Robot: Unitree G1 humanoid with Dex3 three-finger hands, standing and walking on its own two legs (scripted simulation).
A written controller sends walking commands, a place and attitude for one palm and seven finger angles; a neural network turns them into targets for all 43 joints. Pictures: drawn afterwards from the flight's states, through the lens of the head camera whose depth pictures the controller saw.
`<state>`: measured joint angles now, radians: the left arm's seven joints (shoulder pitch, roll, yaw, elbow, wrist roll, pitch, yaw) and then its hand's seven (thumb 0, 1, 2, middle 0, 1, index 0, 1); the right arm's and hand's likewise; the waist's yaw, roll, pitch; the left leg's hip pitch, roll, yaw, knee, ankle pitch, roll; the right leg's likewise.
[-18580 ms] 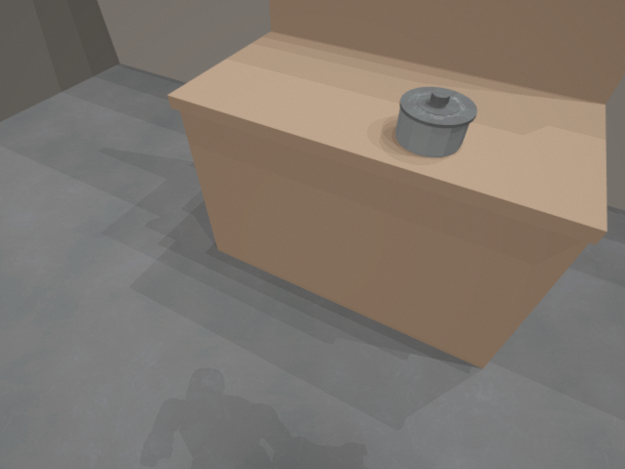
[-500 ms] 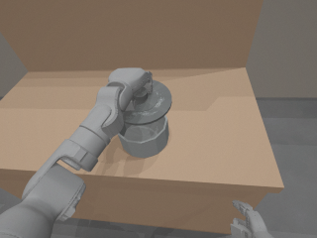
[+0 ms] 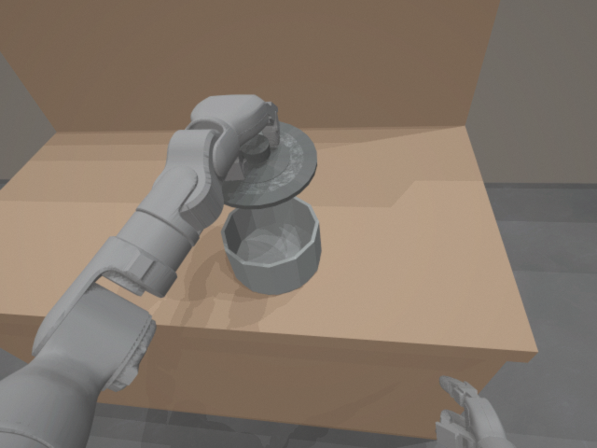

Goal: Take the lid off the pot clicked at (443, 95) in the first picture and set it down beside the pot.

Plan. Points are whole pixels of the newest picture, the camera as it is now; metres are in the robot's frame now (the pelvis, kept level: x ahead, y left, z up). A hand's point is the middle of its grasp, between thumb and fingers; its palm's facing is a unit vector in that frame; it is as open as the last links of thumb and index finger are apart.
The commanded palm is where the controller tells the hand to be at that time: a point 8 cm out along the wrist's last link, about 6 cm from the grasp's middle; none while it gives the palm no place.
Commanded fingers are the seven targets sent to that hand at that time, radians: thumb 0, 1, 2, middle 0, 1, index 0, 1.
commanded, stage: lift the lid straight up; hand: left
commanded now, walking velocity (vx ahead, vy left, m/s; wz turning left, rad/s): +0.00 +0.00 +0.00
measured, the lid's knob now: (255, 148) +0.47 +0.07 +0.17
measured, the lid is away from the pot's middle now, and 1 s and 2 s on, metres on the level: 0.02 0.05 0.18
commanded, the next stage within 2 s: move the lid sideways beside the pot in 0.52 s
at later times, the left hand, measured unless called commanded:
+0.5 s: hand (236, 137) +0.44 +0.08 +0.22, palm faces -0.11 +0.02 -0.99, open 7.6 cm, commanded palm +0.41 +0.09 +0.29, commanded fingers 0.00 0.65 1.06 -1.22 -1.12 -0.78 -0.96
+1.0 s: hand (209, 141) +0.44 +0.12 +0.21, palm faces -0.15 +0.00 -0.99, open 7.6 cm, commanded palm +0.42 +0.13 +0.29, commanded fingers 0.00 0.65 1.06 -1.22 -1.12 -0.78 -0.96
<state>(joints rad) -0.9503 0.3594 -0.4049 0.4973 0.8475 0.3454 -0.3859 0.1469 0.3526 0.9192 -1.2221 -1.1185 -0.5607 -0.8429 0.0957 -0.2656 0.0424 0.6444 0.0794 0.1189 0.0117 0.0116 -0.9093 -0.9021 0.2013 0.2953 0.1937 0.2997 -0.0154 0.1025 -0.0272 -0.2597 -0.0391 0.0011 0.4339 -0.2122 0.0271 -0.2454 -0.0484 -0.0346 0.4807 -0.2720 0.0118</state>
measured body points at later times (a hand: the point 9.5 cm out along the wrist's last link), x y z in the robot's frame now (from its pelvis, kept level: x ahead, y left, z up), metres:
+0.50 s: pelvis +0.00 +0.01 +0.00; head +0.01 -0.04 +0.45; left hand +0.44 +0.08 +0.27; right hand +0.18 -0.22 -0.12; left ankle +0.01 +0.11 -0.74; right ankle -0.02 -0.13 -0.74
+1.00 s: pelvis +0.00 +0.00 +0.00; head +0.01 -0.05 +0.45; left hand +0.45 +0.12 +0.27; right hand +0.17 -0.24 -0.12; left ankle +0.01 +0.11 -0.74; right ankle -0.02 -0.13 -0.74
